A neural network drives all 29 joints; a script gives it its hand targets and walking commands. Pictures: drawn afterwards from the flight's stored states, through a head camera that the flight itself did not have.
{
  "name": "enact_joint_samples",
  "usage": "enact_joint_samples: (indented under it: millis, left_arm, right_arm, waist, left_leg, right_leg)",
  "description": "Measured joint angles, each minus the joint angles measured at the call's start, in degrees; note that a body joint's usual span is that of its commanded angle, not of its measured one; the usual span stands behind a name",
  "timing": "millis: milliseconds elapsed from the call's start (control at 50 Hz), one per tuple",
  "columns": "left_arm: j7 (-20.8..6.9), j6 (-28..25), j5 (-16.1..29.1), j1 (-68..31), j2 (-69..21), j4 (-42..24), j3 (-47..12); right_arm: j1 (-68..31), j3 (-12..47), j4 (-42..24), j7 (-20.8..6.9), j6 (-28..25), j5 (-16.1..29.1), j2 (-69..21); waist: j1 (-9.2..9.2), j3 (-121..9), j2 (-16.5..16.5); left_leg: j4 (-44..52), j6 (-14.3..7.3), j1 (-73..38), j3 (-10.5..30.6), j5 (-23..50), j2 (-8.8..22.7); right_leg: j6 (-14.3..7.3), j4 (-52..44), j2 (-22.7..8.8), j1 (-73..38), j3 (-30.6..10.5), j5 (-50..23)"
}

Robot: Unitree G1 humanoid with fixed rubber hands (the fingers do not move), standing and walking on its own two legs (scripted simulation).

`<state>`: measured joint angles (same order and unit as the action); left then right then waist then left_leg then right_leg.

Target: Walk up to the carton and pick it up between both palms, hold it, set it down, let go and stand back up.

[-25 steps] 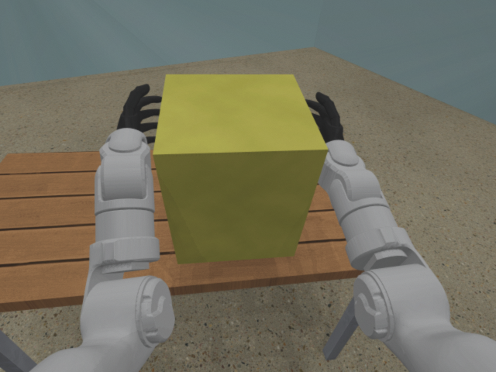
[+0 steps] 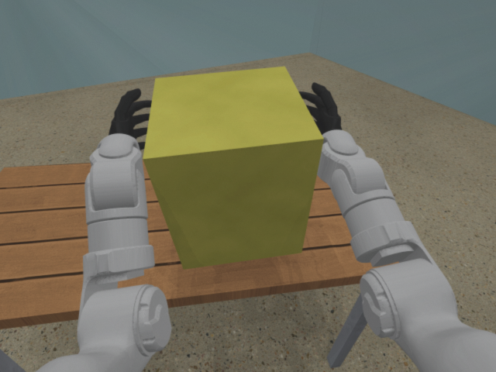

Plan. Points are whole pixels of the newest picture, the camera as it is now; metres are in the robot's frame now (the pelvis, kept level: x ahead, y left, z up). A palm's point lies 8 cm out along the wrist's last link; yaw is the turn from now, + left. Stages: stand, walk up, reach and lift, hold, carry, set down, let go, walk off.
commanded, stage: reach and lift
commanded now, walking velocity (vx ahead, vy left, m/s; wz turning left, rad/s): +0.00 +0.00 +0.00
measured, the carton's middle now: (232, 170) +0.39 +0.00 +0.18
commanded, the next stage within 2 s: hold in 0.42 s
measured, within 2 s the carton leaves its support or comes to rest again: neither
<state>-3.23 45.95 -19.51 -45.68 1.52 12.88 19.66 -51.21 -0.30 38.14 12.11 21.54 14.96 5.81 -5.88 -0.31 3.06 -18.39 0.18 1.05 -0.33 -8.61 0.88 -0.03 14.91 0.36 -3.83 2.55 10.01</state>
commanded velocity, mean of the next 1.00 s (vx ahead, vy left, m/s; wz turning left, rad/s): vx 0.00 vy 0.00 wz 0.00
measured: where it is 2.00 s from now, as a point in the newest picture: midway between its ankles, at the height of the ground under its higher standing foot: outside the picture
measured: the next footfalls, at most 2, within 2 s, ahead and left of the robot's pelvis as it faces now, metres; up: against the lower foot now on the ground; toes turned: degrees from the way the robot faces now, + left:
none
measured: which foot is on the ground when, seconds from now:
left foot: down 0.00-1.00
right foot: down 0.00-1.00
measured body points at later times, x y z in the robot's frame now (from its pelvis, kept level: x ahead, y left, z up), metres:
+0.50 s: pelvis +0.00 -0.01 +0.00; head -0.08 +0.02 +0.44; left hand +0.39 +0.16 +0.27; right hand +0.39 -0.15 +0.29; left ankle +0.03 +0.12 -0.75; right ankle -0.01 -0.11 -0.75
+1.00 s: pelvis +0.00 -0.01 +0.00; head -0.09 +0.00 +0.44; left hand +0.39 +0.15 +0.29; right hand +0.39 -0.15 +0.32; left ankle +0.03 +0.12 -0.75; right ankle -0.01 -0.11 -0.75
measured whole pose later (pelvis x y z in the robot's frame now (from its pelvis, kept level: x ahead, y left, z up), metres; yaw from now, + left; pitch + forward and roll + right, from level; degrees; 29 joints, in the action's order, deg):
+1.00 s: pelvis +0.00 -0.01 +0.00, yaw +0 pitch -5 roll -1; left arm -2.8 50.3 -14.3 -54.9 6.5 25.2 19.8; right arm -65.6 2.8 48.1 15.1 33.0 21.3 10.4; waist -4.1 -8.5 1.3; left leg -18.6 1.3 5.7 -0.2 -8.1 2.2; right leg -1.3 15.9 1.6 1.3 2.5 9.9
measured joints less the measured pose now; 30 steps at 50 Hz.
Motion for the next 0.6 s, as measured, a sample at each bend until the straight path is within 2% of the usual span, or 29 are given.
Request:
enact_joint_samples:
  millis: [200,300,440,600]
  left_arm:
    - [-0.28,1.01,0.88,-1.66,1.29,3.18,0.22]
    - [0.54,1.12,2.22,-2.37,1.87,3.23,-0.44]
    - [0.32,1.86,1.94,-5.96,2.41,8.68,1.28]
    - [0.71,2.80,4.32,-5.79,4.08,7.26,-0.77]
  right_arm:
    - [-2.71,1.09,2.29,0.62,2.67,0.73,0.84]
    - [-3.97,1.69,2.10,1.05,3.28,2.08,1.75]
    - [-8.23,1.07,7.23,1.00,5.43,2.22,2.26]
    - [-9.67,3.18,5.84,2.24,7.12,5.41,3.64]
  waist:
    - [0.44,-1.39,-0.15]
    - [0.61,-2.91,-0.37]
    - [1.58,-4.43,-0.59]
    - [1.19,-5.30,-1.23]
  left_leg:
    - [0.59,0.24,0.59,-0.39,0.42,0.38]
    - [0.05,0.48,1.94,-0.35,0.31,0.63]
    - [0.78,0.47,2.16,-0.69,0.63,0.69]
    - [-0.31,0.92,3.31,0.09,0.20,1.02]
  right_leg:
    - [-0.32,-0.21,0.36,0.95,-0.41,-0.39]
    - [-0.48,0.21,0.60,2.26,-0.40,-0.35]
    - [-0.68,0.63,0.64,3.15,-0.74,-0.18]
    - [-0.84,0.13,1.02,3.32,-0.03,-0.34]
